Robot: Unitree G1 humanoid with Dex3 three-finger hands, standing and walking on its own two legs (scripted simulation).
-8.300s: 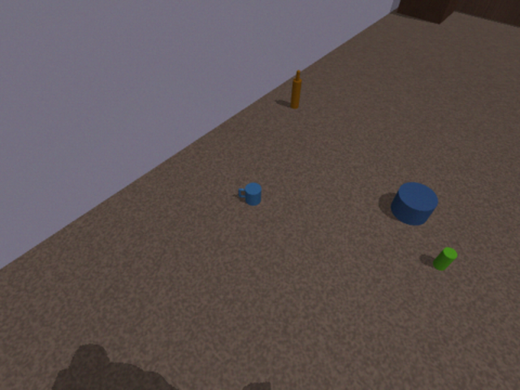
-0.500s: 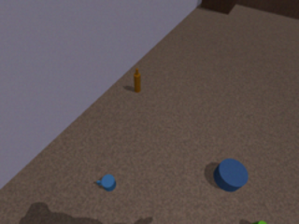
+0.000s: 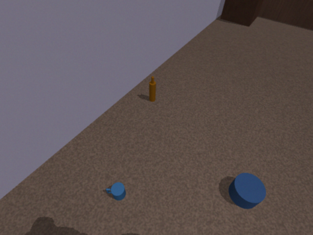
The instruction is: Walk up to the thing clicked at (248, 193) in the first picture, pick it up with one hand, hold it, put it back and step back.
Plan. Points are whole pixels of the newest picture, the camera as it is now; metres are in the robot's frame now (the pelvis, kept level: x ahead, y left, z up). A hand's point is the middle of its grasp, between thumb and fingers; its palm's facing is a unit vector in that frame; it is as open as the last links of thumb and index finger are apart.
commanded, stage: walk up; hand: left
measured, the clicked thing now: (115, 191) +0.48 +0.24 -0.72
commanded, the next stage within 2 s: none
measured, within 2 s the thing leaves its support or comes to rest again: neither
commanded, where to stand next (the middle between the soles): +0.12 +0.00 m, yaw -7 degrees
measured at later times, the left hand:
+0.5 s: hand (59, 229) +0.17 +0.27 -0.14, palm faces -0.03 -0.88 -0.47, open 7.4 cm
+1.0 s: hand out of the picture +0.08 +0.27 -0.15, palm faces -0.15 -0.91 -0.39, open 7.4 cm
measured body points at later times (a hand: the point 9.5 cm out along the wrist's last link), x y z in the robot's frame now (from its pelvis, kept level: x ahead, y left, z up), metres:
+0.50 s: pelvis +0.02 +0.01 -0.02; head +0.08 -0.02 +0.42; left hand +0.17 +0.32 -0.11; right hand +0.12 -0.31 -0.16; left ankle -0.01 +0.16 -0.68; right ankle +0.16 -0.14 -0.73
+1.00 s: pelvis +0.01 -0.02 -0.01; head +0.02 -0.01 +0.44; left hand +0.08 +0.31 -0.12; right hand -0.01 -0.38 -0.10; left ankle +0.00 +0.14 -0.71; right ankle +0.00 -0.15 -0.73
